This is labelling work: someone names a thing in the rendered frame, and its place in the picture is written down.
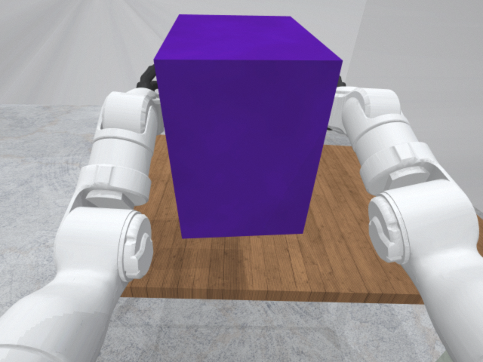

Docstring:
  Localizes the robot right forearm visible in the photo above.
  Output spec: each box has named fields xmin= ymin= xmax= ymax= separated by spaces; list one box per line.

xmin=328 ymin=87 xmax=479 ymax=243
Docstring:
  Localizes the left robot hand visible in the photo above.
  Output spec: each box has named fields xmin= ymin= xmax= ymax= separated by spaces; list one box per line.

xmin=136 ymin=64 xmax=158 ymax=91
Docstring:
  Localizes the robot left upper arm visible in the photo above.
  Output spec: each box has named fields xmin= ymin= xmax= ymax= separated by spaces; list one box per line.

xmin=0 ymin=207 xmax=153 ymax=362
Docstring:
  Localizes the robot left forearm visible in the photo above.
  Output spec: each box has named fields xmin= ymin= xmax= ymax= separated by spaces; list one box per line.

xmin=54 ymin=87 xmax=164 ymax=269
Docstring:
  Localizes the carton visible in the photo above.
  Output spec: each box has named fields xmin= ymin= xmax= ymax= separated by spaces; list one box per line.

xmin=154 ymin=14 xmax=343 ymax=239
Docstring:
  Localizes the table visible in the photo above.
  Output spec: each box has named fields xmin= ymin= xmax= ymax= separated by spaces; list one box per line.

xmin=120 ymin=134 xmax=483 ymax=362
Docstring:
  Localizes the robot right upper arm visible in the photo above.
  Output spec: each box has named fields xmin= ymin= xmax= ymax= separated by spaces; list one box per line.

xmin=368 ymin=179 xmax=483 ymax=362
